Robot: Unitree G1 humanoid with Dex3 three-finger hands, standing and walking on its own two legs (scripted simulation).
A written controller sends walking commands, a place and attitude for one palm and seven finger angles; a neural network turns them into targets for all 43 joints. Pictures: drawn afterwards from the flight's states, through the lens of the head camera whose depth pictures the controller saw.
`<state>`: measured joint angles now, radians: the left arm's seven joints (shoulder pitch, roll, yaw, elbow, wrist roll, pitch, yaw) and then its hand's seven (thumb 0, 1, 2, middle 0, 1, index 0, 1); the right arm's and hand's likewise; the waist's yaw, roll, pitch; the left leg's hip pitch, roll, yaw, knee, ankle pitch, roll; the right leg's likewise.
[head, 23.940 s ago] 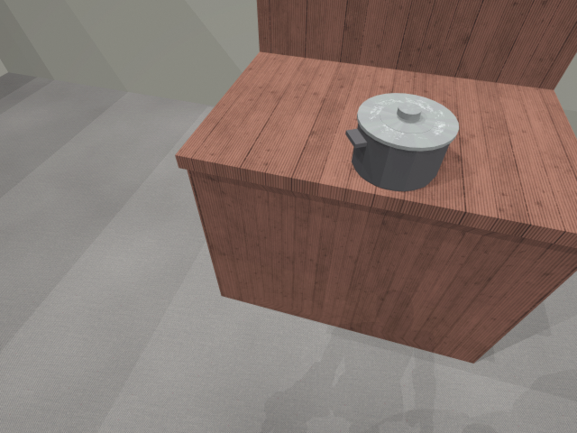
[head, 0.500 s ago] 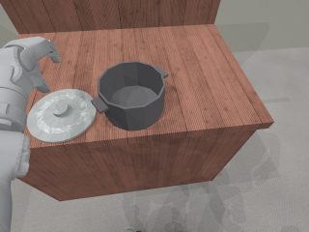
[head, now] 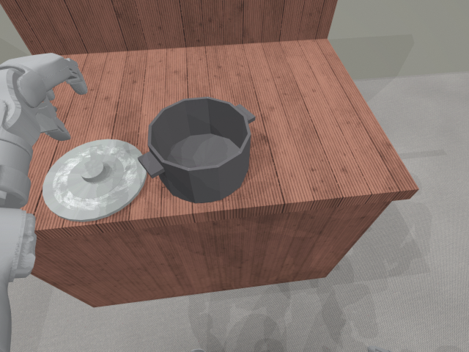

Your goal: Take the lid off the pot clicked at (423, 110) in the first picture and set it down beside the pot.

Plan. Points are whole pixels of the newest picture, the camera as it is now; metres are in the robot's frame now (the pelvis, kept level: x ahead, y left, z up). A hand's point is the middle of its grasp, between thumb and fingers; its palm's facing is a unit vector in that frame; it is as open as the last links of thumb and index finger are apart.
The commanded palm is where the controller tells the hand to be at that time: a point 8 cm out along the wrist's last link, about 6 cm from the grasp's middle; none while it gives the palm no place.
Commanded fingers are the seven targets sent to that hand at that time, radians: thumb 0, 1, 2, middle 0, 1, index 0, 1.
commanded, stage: draw the hand back to the body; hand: left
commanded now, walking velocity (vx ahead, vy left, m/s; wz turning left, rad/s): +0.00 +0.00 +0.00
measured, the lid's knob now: (92, 170) +0.47 +0.28 +0.00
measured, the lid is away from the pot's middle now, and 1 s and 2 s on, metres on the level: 0.23 0.23 0.23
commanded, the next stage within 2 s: none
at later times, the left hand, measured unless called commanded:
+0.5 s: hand (69, 122) +0.41 +0.22 +0.19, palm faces +0.15 -0.84 -0.52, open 11.1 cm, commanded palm +0.36 +0.27 +0.22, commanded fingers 0.00 0.02 0.75 -0.37 -0.76 -0.37 -0.76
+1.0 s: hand (51, 152) +0.34 +0.22 +0.20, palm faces +0.42 -0.87 -0.25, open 9.3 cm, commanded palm +0.29 +0.25 +0.21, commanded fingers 0.00 0.61 0.85 -0.26 -0.45 -0.26 -0.45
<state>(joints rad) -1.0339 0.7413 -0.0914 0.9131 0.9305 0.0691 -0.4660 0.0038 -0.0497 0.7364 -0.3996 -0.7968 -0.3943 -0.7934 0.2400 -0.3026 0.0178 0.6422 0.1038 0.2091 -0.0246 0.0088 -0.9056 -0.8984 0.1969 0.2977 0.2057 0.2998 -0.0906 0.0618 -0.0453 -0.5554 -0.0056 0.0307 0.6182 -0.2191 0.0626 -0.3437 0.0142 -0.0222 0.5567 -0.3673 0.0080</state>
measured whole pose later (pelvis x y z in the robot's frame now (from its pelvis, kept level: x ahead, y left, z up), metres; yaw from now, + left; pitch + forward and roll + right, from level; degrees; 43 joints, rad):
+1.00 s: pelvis +0.01 -0.05 +0.02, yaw -2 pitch -3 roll +0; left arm -0.19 0.41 0.34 0.15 -0.09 -0.04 0.09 0.01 0.38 0.81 -0.31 -0.57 -0.30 -0.57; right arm 0.18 -0.30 0.02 0.68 0.05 -0.04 -0.06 0.01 -0.90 -0.90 0.20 0.30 0.21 0.30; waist 0.02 0.05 0.03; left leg -0.20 0.04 0.05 0.41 -0.16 -0.01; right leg -0.01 0.06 0.01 0.35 -0.29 -0.05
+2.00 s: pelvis +0.00 -0.02 +0.02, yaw -2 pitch -5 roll -1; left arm 0.49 0.33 0.29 -0.44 -0.09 -0.09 0.08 0.02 0.89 0.90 -0.21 -0.31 -0.21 -0.30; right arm 0.16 -0.23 0.03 0.64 0.00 -0.10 -0.05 0.02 -0.90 -0.90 0.20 0.30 0.21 0.30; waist 0.06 0.05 0.03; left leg -0.16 0.02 0.06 0.41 -0.17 0.02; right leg 0.05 0.03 0.01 0.31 -0.27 -0.02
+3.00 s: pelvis -0.08 +0.03 +0.00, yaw -2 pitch -1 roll -5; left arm 0.60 0.39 0.36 -0.60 -0.04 -0.20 0.13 0.02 0.88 0.90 -0.21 -0.31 -0.21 -0.30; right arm 0.24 -0.21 0.00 0.55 0.01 -0.08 -0.08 0.02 -0.90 -0.90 0.20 0.30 0.21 0.30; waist -0.01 0.05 0.04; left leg -0.46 0.03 0.06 0.59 -0.12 0.09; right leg -0.28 0.04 0.00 0.61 -0.35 0.01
